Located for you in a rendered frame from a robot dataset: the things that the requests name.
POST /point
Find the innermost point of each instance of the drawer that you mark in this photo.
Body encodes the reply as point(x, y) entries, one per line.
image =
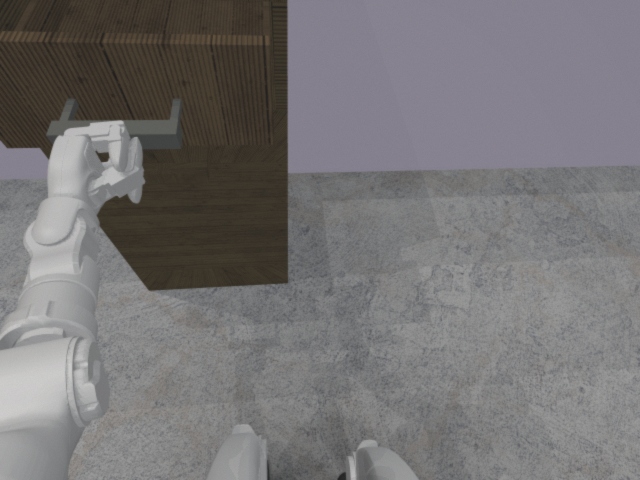
point(128, 60)

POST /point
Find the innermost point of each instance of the robot left shin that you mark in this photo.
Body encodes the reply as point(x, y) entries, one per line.
point(244, 428)

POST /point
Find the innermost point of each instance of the robot right shin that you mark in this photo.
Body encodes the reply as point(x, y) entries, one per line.
point(367, 443)

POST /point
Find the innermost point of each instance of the left robot upper arm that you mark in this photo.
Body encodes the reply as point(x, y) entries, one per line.
point(49, 393)

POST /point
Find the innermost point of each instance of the robot left forearm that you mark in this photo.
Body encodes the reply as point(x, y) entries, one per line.
point(60, 293)

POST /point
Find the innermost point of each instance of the handle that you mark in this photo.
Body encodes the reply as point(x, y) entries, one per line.
point(152, 134)
point(167, 173)

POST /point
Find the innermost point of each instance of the cabinet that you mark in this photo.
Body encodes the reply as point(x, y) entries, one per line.
point(232, 231)

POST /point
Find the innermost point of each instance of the left robot hand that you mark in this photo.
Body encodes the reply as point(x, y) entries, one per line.
point(74, 165)

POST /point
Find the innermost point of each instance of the robot shin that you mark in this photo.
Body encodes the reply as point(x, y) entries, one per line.
point(244, 428)
point(367, 443)

